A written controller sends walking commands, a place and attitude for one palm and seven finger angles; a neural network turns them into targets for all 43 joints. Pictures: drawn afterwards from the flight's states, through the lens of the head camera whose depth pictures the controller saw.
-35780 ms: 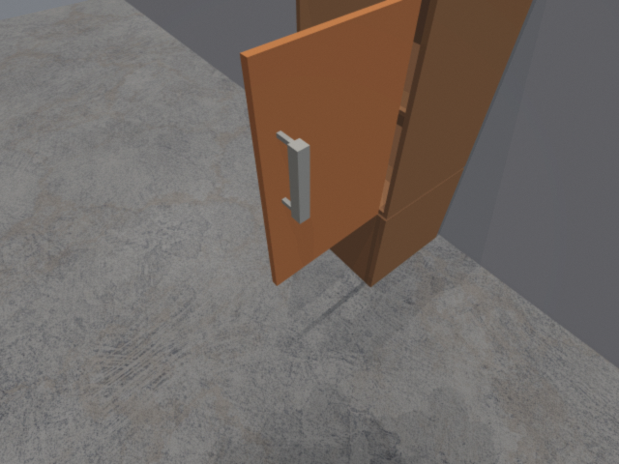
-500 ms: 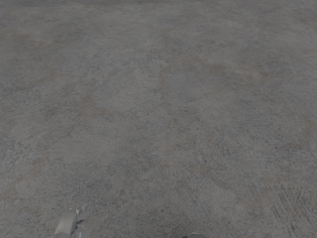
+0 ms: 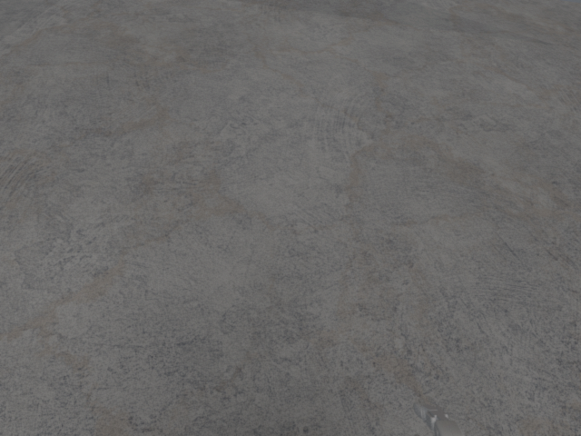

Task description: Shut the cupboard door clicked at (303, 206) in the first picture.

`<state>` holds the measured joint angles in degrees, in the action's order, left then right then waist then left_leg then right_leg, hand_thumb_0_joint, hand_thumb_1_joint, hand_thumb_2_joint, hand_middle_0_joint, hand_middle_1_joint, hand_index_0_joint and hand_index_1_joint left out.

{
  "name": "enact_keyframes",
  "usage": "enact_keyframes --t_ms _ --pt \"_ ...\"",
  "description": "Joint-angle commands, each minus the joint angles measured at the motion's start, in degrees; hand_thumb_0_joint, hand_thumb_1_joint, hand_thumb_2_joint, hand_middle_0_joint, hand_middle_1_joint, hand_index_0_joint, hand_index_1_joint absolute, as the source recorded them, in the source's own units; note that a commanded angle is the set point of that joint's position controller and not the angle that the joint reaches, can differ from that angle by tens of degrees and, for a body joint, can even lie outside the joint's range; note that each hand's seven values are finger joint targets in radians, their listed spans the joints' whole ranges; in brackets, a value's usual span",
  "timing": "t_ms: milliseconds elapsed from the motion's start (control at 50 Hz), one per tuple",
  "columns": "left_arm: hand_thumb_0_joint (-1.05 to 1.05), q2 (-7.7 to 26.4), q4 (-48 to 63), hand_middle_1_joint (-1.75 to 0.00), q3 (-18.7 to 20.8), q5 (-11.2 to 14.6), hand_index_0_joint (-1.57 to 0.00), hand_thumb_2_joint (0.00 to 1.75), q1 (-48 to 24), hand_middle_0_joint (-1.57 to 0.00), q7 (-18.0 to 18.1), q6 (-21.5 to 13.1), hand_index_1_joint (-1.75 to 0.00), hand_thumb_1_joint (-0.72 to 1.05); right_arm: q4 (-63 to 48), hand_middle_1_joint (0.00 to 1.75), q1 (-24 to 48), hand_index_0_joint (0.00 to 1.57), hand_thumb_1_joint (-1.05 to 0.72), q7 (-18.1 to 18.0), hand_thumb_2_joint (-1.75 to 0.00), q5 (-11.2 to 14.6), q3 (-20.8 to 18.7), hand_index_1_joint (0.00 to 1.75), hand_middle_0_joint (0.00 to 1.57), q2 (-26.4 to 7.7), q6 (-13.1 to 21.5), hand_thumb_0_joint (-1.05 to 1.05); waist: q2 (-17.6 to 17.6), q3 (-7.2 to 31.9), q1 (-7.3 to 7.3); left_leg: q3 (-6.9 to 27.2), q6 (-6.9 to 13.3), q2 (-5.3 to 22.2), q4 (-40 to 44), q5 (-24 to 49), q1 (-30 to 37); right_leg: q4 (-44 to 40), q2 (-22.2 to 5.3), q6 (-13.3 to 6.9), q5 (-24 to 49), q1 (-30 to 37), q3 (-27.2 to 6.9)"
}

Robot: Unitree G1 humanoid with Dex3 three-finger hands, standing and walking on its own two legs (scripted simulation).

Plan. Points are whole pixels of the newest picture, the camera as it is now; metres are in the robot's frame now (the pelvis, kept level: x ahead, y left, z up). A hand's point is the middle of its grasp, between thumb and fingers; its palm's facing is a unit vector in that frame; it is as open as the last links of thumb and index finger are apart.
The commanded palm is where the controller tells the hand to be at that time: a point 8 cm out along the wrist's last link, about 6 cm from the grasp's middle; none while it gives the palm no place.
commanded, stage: turn to face it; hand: left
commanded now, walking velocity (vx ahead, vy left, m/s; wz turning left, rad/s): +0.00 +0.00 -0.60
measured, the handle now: out of the picture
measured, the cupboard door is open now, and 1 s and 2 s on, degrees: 60 60 60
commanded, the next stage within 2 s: none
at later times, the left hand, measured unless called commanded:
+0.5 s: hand (168, 422) +0.15 +0.21 -0.18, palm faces -0.24 -0.95 -0.23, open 7.4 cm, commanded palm none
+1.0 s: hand (249, 378) +0.22 +0.09 -0.15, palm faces -0.59 -0.76 -0.26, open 7.4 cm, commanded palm none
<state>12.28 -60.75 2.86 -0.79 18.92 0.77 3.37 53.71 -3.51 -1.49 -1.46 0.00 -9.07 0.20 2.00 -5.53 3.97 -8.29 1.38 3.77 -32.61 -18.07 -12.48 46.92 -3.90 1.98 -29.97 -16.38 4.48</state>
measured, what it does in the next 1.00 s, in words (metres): steps on the spot, turning right: right foot, then left foot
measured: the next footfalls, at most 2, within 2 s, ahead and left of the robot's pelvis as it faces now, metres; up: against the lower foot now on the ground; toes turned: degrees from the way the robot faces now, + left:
right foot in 0.16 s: +0.05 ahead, -0.12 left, +0.00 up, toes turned -11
left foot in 0.48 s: +0.10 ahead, +0.12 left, +0.00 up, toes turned -15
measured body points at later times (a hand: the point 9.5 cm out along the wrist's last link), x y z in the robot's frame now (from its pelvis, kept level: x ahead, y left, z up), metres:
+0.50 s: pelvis +0.02 +0.02 -0.01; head +0.07 +0.03 +0.44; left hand +0.16 +0.26 -0.16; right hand +0.03 -0.27 -0.13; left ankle +0.06 +0.13 -0.74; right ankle +0.01 -0.11 -0.73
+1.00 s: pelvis +0.01 +0.00 +0.00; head +0.04 -0.05 +0.45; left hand +0.25 +0.13 -0.13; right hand -0.10 -0.25 -0.15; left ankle +0.07 +0.12 -0.66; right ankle -0.06 -0.10 -0.73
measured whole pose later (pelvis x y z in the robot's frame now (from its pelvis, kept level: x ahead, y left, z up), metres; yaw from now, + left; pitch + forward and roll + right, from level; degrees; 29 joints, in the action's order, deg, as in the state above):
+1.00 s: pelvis +0.01 +0.00 +0.00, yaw -36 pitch +0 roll +0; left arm 12.1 -49.2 2.3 -1.5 7.3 -0.5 2.5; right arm 52.5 -11.2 -1.0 -1.0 -2.8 -15.4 -3.8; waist -2.1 -6.9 -1.8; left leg -2.5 -4.8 5.2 -62.7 -25.0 -27.4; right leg 31.6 0.3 -0.6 -16.3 -15.2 -0.4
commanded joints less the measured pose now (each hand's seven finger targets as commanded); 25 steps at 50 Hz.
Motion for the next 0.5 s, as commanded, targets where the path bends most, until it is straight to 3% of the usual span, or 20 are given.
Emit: enact_keyframes --t_ms 0,40,80,100,120,140,160,180,200,240,260,300,360,400,420,440,460,480 --pt "0.00 2.73 5.31 -0.30 1.33 -0.29 -0.20 0.90 0.06 -0.20 -0.95 -0.90 -0.30 0.90 -1.17 0.30 -3.07 0.20 -0.90 -0.94 -0.90 0.16 -4.26 0.30 0.20 -13.24 -1.20 0.00 -9.92 4.67 -3.68 5.93 7.00 16.17 9.60 29.31 5.23 -0.60 0.54 -0.21 3.41 -4.00 0.06" --pt "0.00 2.06 5.68 -0.30 1.75 -0.63 -0.20 0.90 1.05 -0.20 -1.27 -0.70 -0.30 0.90 -1.61 0.30 -2.06 0.20 -0.90 -0.79 -0.90 0.20 -4.75 0.30 0.20 -12.91 -1.60 0.00 -9.49 3.60 -3.06 5.14 6.26 16.10 9.47 19.19 1.91 -3.01 1.58 -0.17 7.48 -2.26 1.46" --pt "0.00 2.25 6.22 -0.30 2.23 -0.86 -0.20 0.90 2.69 -0.20 -1.46 -0.90 -0.30 0.90 -1.97 0.30 -0.91 0.20 -0.90 -0.61 -0.90 0.36 -5.15 0.30 0.20 -12.75 -1.85 0.00 -8.04 3.18 -1.87 3.04 4.44 15.05 5.76 14.28 0.15 -9.07 2.23 -0.61 13.76 -0.12 1.83" --pt "0.00 3.17 6.35 -0.30 2.57 -0.88 -0.20 0.90 4.17 -0.20 -1.40 -1.15 -0.30 0.90 -2.47 0.30 -0.18 0.20 -0.90 -0.40 -0.90 0.55 -5.30 0.30 0.20 -12.38 -1.96 0.00 -6.12 3.47 -0.88 1.48 2.77 13.12 2.17 10.38 -1.74 -13.45 1.90 -1.44 19.78 2.03 -0.44" --pt "0.00 5.80 6.65 -0.30 3.07 -1.26 -0.20 0.90 5.17 -0.20 -1.16 -1.56 -0.30 0.90 -3.22 0.30 0.45 0.20 -0.90 -0.22 -0.90 0.80 -5.31 0.30 0.20 -10.66 -2.05 0.00 1.69 3.12 -0.05 -1.71 -0.07 8.17 -5.63 2.39 -4.74 -19.71 -2.42 -3.81 27.77 2.47 -9.18" --pt "0.00 10.42 7.06 -0.30 3.65 -1.59 -0.20 0.90 4.46 -0.20 -0.81 -2.19 -0.30 0.90 -4.58 0.30 -0.50 0.20 -0.90 0.10 -0.90 1.30 -4.78 0.30 0.20 -6.78 -2.14 0.00 13.82 3.88 -0.30 -4.07 -2.98 -0.27 -16.55 -12.09 -11.64 -27.04 -12.90 -9.22 36.73 5.56 -23.73" --pt "0.00 11.59 7.23 -0.30 3.70 -1.03 -0.20 0.90 6.41 -0.20 -0.23 -2.42 -0.30 0.90 -6.39 0.30 2.81 0.20 -0.90 0.01 -0.90 1.19 -4.18 0.30 0.20 -6.51 -2.74 0.00 14.46 3.80 1.98 3.51 -3.31 -2.64 -27.21 -19.18 -15.55 -31.23 -16.19 -14.41 39.93 5.68 -31.27" --pt "0.00 11.26 7.17 -0.30 3.94 -1.02 -0.20 0.90 4.98 -0.20 0.44 -2.63 -0.30 0.90 -6.65 0.30 3.46 0.20 -0.90 -0.07 -0.90 1.03 -4.33 0.30 0.20 -6.93 -2.70 0.00 16.40 3.80 0.97 7.89 -3.20 -2.14 -32.65 -16.59 -19.54 -31.19 -15.33 -15.40 39.74 7.10 -32.66" --pt "0.00 9.89 7.90 -0.30 3.97 -0.89 -0.20 0.90 2.02 -0.20 0.95 -2.41 -0.30 0.90 -6.09 0.30 2.35 0.20 -0.90 -0.07 -0.90 1.16 -4.58 0.30 0.20 -7.90 -2.46 0.00 12.93 4.70 -0.32 10.05 -3.29 -0.65 -34.62 -12.60 -20.87 -29.30 -14.34 -15.68 37.86 8.88 -29.77" --pt "0.00 9.65 9.80 -0.30 3.86 -1.02 -0.20 0.90 -1.59 -0.20 0.96 -2.41 -0.30 0.90 -5.26 0.30 0.38 0.20 -0.90 0.16 -0.90 1.03 -4.37 0.30 0.20 -7.57 -1.95 0.00 6.82 8.30 -1.83 9.89 -3.97 -0.41 -31.44 -9.22 -18.24 -26.93 -11.52 -14.11 35.99 9.29 -23.51" --pt "0.00 9.62 10.26 -0.30 3.90 -1.11 -0.20 0.90 -2.00 -0.20 0.87 -2.47 -0.30 0.90 -5.14 0.30 0.22 0.20 -0.90 0.20 -0.90 0.96 -4.18 0.30 0.20 -7.14 -1.87 0.00 4.94 8.94 -1.57 9.25 -4.23 -0.86 -27.28 -9.28 -16.44 -26.48 -10.67 -13.64 36.18 9.12 -22.64" --pt "0.00 10.63 10.53 -0.30 4.14 -1.20 -0.20 0.90 -2.66 -0.20 0.61 -2.29 -0.30 0.90 -5.07 0.30 -0.92 0.20 -0.90 0.20 -0.90 1.12 -3.94 0.30 0.20 -6.33 -1.70 0.00 4.48 8.99 -1.59 7.94 -4.51 -1.61 -19.95 -8.58 -14.17 -25.94 -9.73 -13.19 36.57 9.93 -21.81" --pt "0.00 11.82 11.29 -0.30 4.50 -1.08 -0.20 0.90 -4.67 -0.20 0.03 -1.67 -0.30 0.90 -5.05 0.30 -3.91 0.20 -0.90 -0.17 -0.90 1.29 -3.75 0.30 0.20 -6.69 -1.40 0.00 5.37 7.70 -2.32 7.11 -4.31 -2.78 -8.44 -6.44 -8.57 -24.89 -8.32 -12.41 34.53 5.80 -23.12" --pt "0.00 11.46 12.15 -0.30 4.33 -0.72 -0.20 0.90 -8.06 -0.20 -0.30 -1.21 -0.30 0.90 -4.00 0.30 -9.39 0.20 -0.90 -0.38 -0.90 1.30 -3.71 0.30 0.20 -7.24 -0.88 0.00 5.50 8.17 -4.95 6.60 -4.10 -3.16 3.02 1.68 -0.40 -22.17 -5.60 -9.02 29.42 1.20 -21.71" --pt "0.00 10.03 13.03 -0.30 3.94 -0.20 -0.20 0.90 -9.26 -0.20 -0.49 -0.91 -0.30 0.90 -3.42 0.30 -11.97 0.20 -0.90 -0.65 -0.90 1.06 -3.84 0.30 0.20 -9.58 -0.21 0.00 1.71 8.60 -6.19 8.80 -3.42 -0.32 10.62 4.51 6.77 -18.65 -2.56 -6.44 23.84 -5.21 -19.70" --pt "0.00 6.53 14.56 -0.30 3.22 0.34 -0.20 0.90 -8.59 -0.20 -1.04 -0.60 -0.30 0.90 -3.90 0.30 -12.55 0.20 -0.90 -0.83 -0.90 0.12 -4.69 0.30 0.20 -15.13 0.31 0.00 -14.27 8.15 -5.99 23.20 1.00 12.54 17.52 4.16 11.26 -8.01 5.68 -2.98 9.36 -15.08 -12.85" --pt "0.00 6.58 16.21 -0.30 2.89 -0.01 -0.20 0.90 -10.17 -0.20 -1.50 -0.72 -0.30 0.90 -5.06 0.30 -13.44 0.20 -0.90 -1.14 -0.90 -0.18 -5.05 0.30 0.20 -18.50 0.01 0.00 -19.98 6.57 -6.62 31.25 7.05 22.97 19.67 9.54 6.53 4.69 6.81 -0.89 -5.08 -16.34 -6.08" --pt "0.00 8.28 15.62 -0.30 3.27 -0.79 -0.20 0.90 -11.19 -0.20 -1.72 -0.37 -0.30 0.90 -4.91 0.30 -12.35 0.20 -0.90 -1.18 -0.90 -0.51 -4.62 0.30 0.20 -17.23 0.21 0.00 -14.89 5.74 -6.16 29.29 8.55 22.90 19.31 12.47 2.89 13.15 4.77 -0.54 -3.75 -15.42 -8.32"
